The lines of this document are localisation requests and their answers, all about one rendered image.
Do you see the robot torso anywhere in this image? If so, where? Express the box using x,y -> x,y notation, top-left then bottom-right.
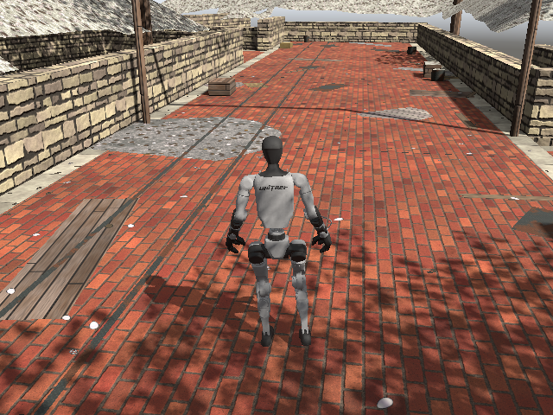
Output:
254,169 -> 295,259

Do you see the left robot upper arm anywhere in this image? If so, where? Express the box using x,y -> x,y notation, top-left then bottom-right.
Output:
234,174 -> 256,221

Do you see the robot left hand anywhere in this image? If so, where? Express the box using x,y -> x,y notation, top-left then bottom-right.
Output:
226,235 -> 245,253

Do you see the left robot thigh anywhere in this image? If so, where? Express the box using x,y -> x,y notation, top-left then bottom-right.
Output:
248,241 -> 271,297

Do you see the left robot forearm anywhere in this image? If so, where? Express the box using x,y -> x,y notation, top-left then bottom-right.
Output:
227,208 -> 243,239

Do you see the robot right hand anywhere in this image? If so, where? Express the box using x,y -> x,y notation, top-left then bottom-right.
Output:
312,233 -> 332,253

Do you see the right robot forearm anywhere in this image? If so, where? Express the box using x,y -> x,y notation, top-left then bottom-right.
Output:
310,206 -> 328,238

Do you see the right robot upper arm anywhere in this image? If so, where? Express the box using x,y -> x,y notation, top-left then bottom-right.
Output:
291,173 -> 318,220

